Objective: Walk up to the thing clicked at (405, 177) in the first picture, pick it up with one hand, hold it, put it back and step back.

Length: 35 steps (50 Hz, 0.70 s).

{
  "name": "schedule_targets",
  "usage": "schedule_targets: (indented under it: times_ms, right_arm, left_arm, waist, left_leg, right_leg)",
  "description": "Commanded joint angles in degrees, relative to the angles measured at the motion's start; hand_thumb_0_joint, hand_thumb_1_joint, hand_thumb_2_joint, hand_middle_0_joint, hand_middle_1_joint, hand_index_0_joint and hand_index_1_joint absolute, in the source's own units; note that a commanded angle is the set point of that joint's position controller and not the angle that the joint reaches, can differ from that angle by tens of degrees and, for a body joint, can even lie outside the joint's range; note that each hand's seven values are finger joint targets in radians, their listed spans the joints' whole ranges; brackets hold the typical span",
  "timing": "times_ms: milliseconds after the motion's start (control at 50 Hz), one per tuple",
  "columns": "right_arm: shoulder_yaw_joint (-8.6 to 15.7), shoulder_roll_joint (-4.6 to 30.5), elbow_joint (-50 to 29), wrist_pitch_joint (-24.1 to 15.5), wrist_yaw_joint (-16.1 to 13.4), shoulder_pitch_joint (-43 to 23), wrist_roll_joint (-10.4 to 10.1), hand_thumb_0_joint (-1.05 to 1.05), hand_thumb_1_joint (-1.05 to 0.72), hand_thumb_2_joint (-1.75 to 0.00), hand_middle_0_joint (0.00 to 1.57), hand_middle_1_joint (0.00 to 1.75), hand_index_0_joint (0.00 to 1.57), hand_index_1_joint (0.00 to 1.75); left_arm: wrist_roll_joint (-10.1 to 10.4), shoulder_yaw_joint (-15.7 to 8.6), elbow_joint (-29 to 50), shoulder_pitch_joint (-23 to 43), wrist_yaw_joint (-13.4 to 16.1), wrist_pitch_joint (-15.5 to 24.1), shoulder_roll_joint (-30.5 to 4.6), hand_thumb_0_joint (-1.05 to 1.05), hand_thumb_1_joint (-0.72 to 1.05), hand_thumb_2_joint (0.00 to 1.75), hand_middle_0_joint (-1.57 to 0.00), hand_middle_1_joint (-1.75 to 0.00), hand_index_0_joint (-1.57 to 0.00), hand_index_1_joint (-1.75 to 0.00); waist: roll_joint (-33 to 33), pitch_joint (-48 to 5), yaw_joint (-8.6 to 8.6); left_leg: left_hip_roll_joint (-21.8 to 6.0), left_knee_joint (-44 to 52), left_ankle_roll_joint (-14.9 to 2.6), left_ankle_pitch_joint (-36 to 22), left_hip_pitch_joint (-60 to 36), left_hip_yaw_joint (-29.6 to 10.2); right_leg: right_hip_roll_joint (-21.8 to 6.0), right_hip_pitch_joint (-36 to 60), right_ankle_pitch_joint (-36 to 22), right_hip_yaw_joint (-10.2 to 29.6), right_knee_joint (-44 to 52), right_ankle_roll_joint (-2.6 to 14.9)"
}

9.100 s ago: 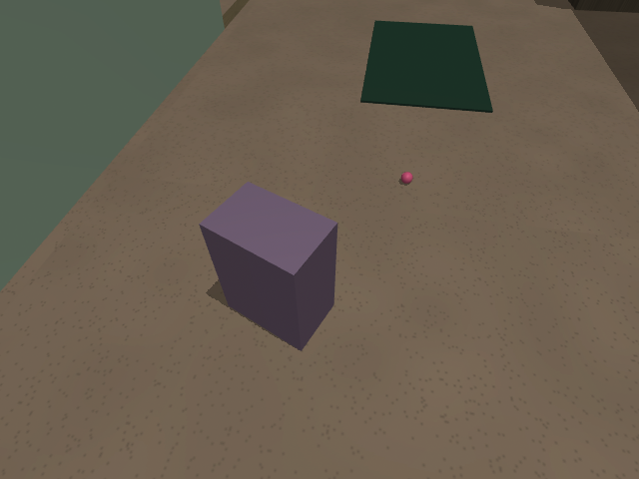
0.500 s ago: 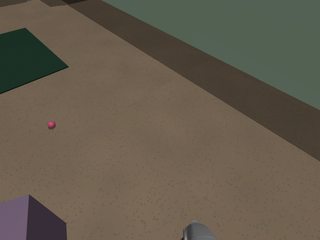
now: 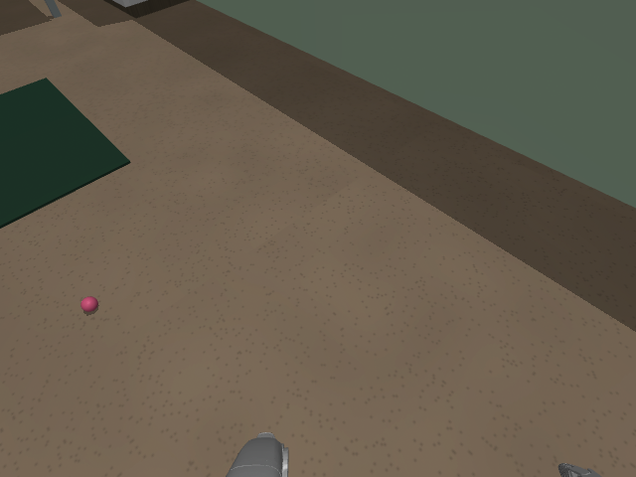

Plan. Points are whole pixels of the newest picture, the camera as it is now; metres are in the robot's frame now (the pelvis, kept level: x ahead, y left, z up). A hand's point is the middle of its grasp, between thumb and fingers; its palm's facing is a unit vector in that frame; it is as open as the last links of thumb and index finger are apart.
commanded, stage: walk up
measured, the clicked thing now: (89, 304) +0.76 +0.92 -0.74
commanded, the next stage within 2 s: none
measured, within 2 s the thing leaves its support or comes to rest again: neither
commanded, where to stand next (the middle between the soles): +0.77 +0.00 m, yaw +2 degrees
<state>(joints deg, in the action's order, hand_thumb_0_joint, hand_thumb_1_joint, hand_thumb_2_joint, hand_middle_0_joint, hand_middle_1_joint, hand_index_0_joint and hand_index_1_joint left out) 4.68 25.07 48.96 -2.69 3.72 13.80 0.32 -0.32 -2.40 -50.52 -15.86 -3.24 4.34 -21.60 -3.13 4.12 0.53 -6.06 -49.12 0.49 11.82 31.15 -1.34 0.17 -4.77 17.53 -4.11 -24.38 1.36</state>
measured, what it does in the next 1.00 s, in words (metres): walks ahead: left foot, then right foot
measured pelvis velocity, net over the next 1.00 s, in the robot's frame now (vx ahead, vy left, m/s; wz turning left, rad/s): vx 0.43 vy -0.03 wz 0.06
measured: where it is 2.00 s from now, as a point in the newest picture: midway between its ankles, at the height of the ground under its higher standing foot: (334, 315)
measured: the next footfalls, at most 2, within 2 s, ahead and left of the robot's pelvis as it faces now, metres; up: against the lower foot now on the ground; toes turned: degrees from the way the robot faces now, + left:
left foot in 0.12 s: +0.24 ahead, +0.15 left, +0.00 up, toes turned +6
right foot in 0.58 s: +0.44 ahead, -0.13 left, +0.00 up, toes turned -4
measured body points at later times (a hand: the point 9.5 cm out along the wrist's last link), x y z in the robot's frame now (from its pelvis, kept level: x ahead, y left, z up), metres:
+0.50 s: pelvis +0.24 +0.01 +0.00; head +0.26 +0.02 +0.45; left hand +0.33 +0.34 -0.11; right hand +0.27 -0.30 -0.11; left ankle +0.20 +0.14 -0.74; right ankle +0.37 -0.14 -0.71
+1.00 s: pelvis +0.43 -0.03 +0.00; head +0.44 -0.05 +0.45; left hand +0.44 +0.29 -0.10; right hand +0.50 -0.35 -0.12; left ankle +0.54 +0.13 -0.70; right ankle +0.40 -0.13 -0.74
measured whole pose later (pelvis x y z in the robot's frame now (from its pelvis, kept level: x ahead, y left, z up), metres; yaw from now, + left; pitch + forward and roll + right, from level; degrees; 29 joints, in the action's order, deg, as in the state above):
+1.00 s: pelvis +0.43 -0.03 +0.00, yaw +3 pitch -3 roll -1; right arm 4.1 24.9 51.0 -0.9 3.9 17.6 0.9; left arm -0.9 -3.2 -48.9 -20.4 -2.4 5.0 -22.1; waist -3.9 4.7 1.9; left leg -3.1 -42.2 0.4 10.2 28.4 -3.7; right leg 0.2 -4.3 16.1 -8.1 -23.1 2.0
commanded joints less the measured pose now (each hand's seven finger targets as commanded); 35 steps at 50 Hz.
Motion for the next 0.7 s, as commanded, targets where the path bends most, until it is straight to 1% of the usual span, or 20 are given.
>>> schedule_targets:
  times_ms: [0, 40, 60, 80, 100, 120, 140, 160, 220, 240, 280, 380, 440, 520, 560, 580, 600, 620, 640, 680]
  right_arm:
    - [2.31, 7.58, -4.27, -2.04, 1.06, -3.49, 0.69, 0.0, -0.9, -0.9, 0.2, 0.3, 0.2, 0.3]
    - [2.84, 7.99, -3.81, -2.25, 0.98, -1.81, 0.92, 0.0, -0.9, -0.9, 0.2, 0.3, 0.2, 0.3]
    - [3.28, 8.52, -2.95, -2.29, 0.75, 0.98, 1.07, 0.0, -0.9, -0.9, 0.2, 0.3, 0.2, 0.3]
    - [3.98, 10.23, -1.23, -2.39, 0.45, 5.39, 1.24, 0.0, -0.9, -0.9, 0.2, 0.3, 0.2, 0.3]
    - [4.88, 12.66, 0.5, -2.75, -0.16, 12.67, 2.13, 0.0, -0.9, -0.9, 0.2, 0.3, 0.2, 0.3]
    - [6.17, 16.85, 0.85, -3.08, -0.99, 17.21, 2.81, 0.0, -0.9, -0.9, 0.2, 0.3, 0.2, 0.3]
    - [6.22, 19.26, -1.62, -3.4, -1.32, 14.84, 1.94, 0.0, -0.9, -0.9, 0.2, 0.3, 0.2, 0.3]
    - [6.46, 19.3, -2.2, -3.3, -1.41, 11.91, 0.07, 0.0, -0.9, -0.9, 0.2, 0.3, 0.2, 0.3]
    - [3.29, 12.91, -3.85, -3.46, -2.47, 5.68, -0.76, 0.0, -0.9, -0.9, 0.2, 0.3, 0.2, 0.3]
    - [2.81, 11.82, -3.73, -3.71, -2.52, 5.36, -1.02, 0.0, -0.9, -0.9, 0.2, 0.3, 0.2, 0.3]
    - [2.73, 11.79, -4.18, -4.04, -2.42, 4.52, -0.85, 0.0, -0.9, -0.9, 0.2, 0.3, 0.2, 0.3]
    - [3.09, 13.13, -4.91, -4.18, -2.19, 5.71, -0.27, 0.0, -0.9, -0.9, 0.2, 0.3, 0.2, 0.3]
    - [3.1, 13.76, -5.06, -3.92, -1.83, 5.48, -0.26, 0.0, -0.9, -0.9, 0.2, 0.3, 0.2, 0.3]
    - [3.0, 13.39, -6.31, -3.12, -2.02, 3.23, -0.39, 0.0, -0.9, -0.9, 0.2, 0.3, 0.2, 0.3]
    - [1.86, 10.61, -6.54, -2.76, -2.07, 4.51, -0.21, 0.0, -0.9, -0.9, 0.2, 0.3, 0.2, 0.3]
    - [0.61, 7.18, -6.47, -2.76, -1.98, 8.47, -0.27, 0.0, -0.9, -0.9, 0.2, 0.3, 0.2, 0.3]
    - [-0.48, 4.52, -6.86, -2.48, -1.78, 10.96, -0.37, 0.0, -0.9, -0.9, 0.2, 0.3, 0.2, 0.3]
    - [1.26, 10.93, -5.53, -1.72, -2.44, 8.73, -0.28, 0.0, -0.9, -0.9, 0.2, 0.3, 0.2, 0.3]
    - [1.57, 12.79, -4.72, -1.53, -2.78, 6.86, -0.11, 0.0, -0.9, -0.9, 0.2, 0.3, 0.2, 0.3]
    - [1.52, 11.13, -2.28, -1.17, -2.58, 7.65, -1.42, 0.0, -0.9, -0.9, 0.2, 0.3, 0.2, 0.3]
  left_arm:
    - [-0.16, -4.95, 5.4, 1.93, 0.85, 2.21, -16.72, 0.0, 0.9, 0.9, -0.2, -0.3, -0.2, -0.3]
    - [-0.14, -5.17, 5.25, 1.68, 0.82, 1.9, -17.52, 0.0, 0.9, 0.9, -0.2, -0.3, -0.2, -0.3]
    - [-0.12, -5.06, 5.56, 2.37, 0.92, 1.75, -18.02, 0.0, 0.9, 0.9, -0.2, -0.3, -0.2, -0.3]
    - [-0.24, -4.69, 6.07, 1.94, 1.04, 1.55, -17.02, 0.0, 0.9, 0.9, -0.2, -0.3, -0.2, -0.3]
    - [-0.26, -3.79, 6.4, 0.59, 1.33, 1.25, -14.67, 0.0, 0.9, 0.9, -0.2, -0.3, -0.2, -0.3]
    - [0.26, -2.44, 6.38, -3.48, 1.43, 0.94, -10.26, 0.0, 0.9, 0.9, -0.2, -0.3, -0.2, -0.3]
    - [1.22, -2.51, 6.15, -6.99, 1.67, 0.46, -10.44, 0.0, 0.9, 0.9, -0.2, -0.3, -0.2, -0.3]
    - [0.53, -3.4, 4.7, -5.25, 2.59, -0.01, -15.85, 0.0, 0.9, 0.9, -0.2, -0.3, -0.2, -0.3]
    - [1.18, -3.17, 3.0, -3.64, 1.98, 0.27, -15.29, 0.0, 0.9, 0.9, -0.2, -0.3, -0.2, -0.3]
    - [1.5, -3.07, 2.65, -5.37, 1.57, -0.06, -14.38, 0.0, 0.9, 0.9, -0.2, -0.3, -0.2, -0.3]
    - [1.09, -3.17, 2.55, -6.12, 0.92, -0.79, -13.71, 0.0, 0.9, 0.9, -0.2, -0.3, -0.2, -0.3]
    - [-0.04, -3.18, 5.08, 1.32, -0.76, -1.13, -12.38, 0.0, 0.9, 0.9, -0.2, -0.3, -0.2, -0.3]
    - [-0.25, -3.43, 5.72, 4.1, -1.31, -0.71, -11.52, 0.0, 0.9, 0.9, -0.2, -0.3, -0.2, -0.3]
    - [-0.27, -4.19, 3.24, 1.22, -0.97, -0.05, -11.68, 0.0, 0.9, 0.9, -0.2, -0.3, -0.2, -0.3]
    - [-0.53, -5.56, 1.07, -5.66, -0.17, 0.79, -14.6, 0.0, 0.9, 0.9, -0.2, -0.3, -0.2, -0.3]
    - [-0.99, -6.96, 0.13, -10.28, 0.54, 1.37, -17.74, 0.0, 0.9, 0.9, -0.2, -0.3, -0.2, -0.3]
    - [-0.86, -7.64, 1.6, -11.09, 1.23, 1.84, -21.63, 0.0, 0.9, 0.9, -0.2, -0.3, -0.2, -0.3]
    - [-0.01, -7.32, 1.5, -10.03, 1.27, 1.56, -22.74, 0.0, 0.9, 0.9, -0.2, -0.3, -0.2, -0.3]
    - [0.46, -6.98, 2.56, -7.47, 1.35, 1.36, -21.75, 0.0, 0.9, 0.9, -0.2, -0.3, -0.2, -0.3]
    - [1.03, -5.84, 3.33, -2.87, 2.01, 1.49, -17.9, 0.0, 0.9, 0.9, -0.2, -0.3, -0.2, -0.3]
  waist:
    - [10.31, 1.46, 1.82]
    - [10.1, -1.22, 0.74]
    - [8.19, -2.86, -1.26]
    - [3.34, -5.62, -3.37]
    - [-2.94, -9.47, -7.02]
    - [-15.08, -11.78, -8.39]
    - [-15.53, -12.3, -5.8]
    - [-9.24, -11.7, -5.57]
    - [-1.71, -4.26, -2.09]
    - [-3.08, -3.88, -0.93]
    - [-4.46, -4.05, -0.1]
    - [-5.58, 0.9, -1.97]
    - [-6.04, 1.04, -2.23]
    - [-3.35, -1.91, 0.38]
    - [4.89, -6.58, 3.84]
    - [15.31, -10.11, 5.47]
    - [22.59, -9.73, 4.87]
    - [17.53, -7.25, 5.49]
    - [14.29, -3.76, 4.68]
    - [10.2, 0.68, 1.79]
  left_leg:
    - [-0.5, 13.85, -0.06, -7.98, -9.06, 2.69]
    - [0.47, 15.58, -1.48, -8.61, -13.17, 4.42]
    - [1.36, 16.78, -2.14, -8.39, -18.05, 5.34]
    - [3.51, 16.93, -3.15, -5.37, -25.24, 6.05]
    - [2.83, 18.35, -5.3, -0.15, -34.23, 3.65]
    - [-6.07, 23.85, -8.29, 9.51, -40.6, -10.14]
    - [-17.97, 32.69, -13.01, 14.04, -44.15, -37.17]
    - [-20.03, 33.97, -16.13, 14.43, -42.24, -40.4]
    - [-12.08, 32.07, -10.25, -11.33, -27.74, -14.68]
    - [-10.13, 31.82, -9.05, -16.87, -26.16, -9.34]
    - [-9.3, 32.45, -10.86, -17.07, -23.65, -5.6]
    - [-8.95, 35.7, -13.37, -7.9, -22.86, -2.5]
    - [-7.91, 34.42, -12.13, -5.97, -21.64, -0.63]
    - [-8.36, 27.16, -10.47, -4.17, -18.36, -0.6]
    - [-4.03, 11.47, -8.03, -7.06, -14.76, 2.97]
    - [0.56, -3.02, -6.06, -1.54, -8.47, 6.36]
    - [7.2, -14.27, -3.42, 18.07, 2.25, 4.75]
    - [6.85, -19.1, -2.78, 18.73, 5.19, 0.84]
    - [4.44, -20.84, -2.81, 16.76, 5.96, -1.75]
    - [2.81, -17.68, -2.75, 8.98, 2.07, -6.82]
  right_leg:
    - [-13.06, -9.29, -11.16, 5.19, 8.54, 9.42]
    - [-13.94, -7.43, -10.55, 5.87, 5.62, 8.88]
    - [-14.27, -8.38, -11.93, 6.05, 2.33, 8.61]
    - [-12.28, -10.11, -16.68, 4.59, -5.15, 7.48]
    - [-9.09, -13.83, -18.64, 2.38, -20.1, 5.98]
    - [-2.89, -23.68, -6.03, -0.35, -36.39, 3.54]
    - [4.63, -34.04, 12.97, 3.86, -44.19, 1.93]
    - [0.61, -34.32, 12.56, 9.43, -47.86, 2.92]
    - [-3.24, -27.57, 3.06, 12.08, -44.31, 1.64]
    - [-3.66, -25.65, 1.46, 10.8, -41.22, 1.22]
    - [-4.12, -23.33, 0.09, 8.18, -39.03, -0.01]
    - [-6.67, -26.37, -4.27, 4.75, -23.16, -1.89]
    - [-6.39, -21.73, -9.35, 3.05, -13.88, -0.96]
    - [-4.15, -10.36, -11.51, 0.95, -8.19, 0.1]
    - [-2.36, 2.84, -7.91, 0.89, -4.83, 1.45]
    - [-7.58, 10.18, 1.58, 8.87, 0.0, 2.99]
    - [-21.06, 13.53, 9.65, 31.91, 6.81, 6.32]
    - [-25.4, 10.09, 10.8, 42.79, 10.93, 11.08]
    - [-25.19, 5.31, 9.25, 41.56, 11.38, 12.78]
    - [-18.36, -2.41, -0.49, 24.87, 11.08, 6.12]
